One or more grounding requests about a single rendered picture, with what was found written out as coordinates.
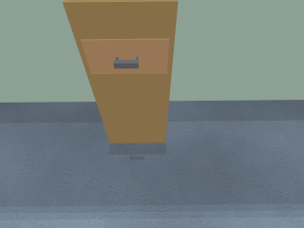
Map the drawer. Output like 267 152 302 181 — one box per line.
81 38 169 73

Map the handle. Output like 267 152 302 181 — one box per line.
113 57 139 69

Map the cabinet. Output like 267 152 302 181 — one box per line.
63 0 179 143

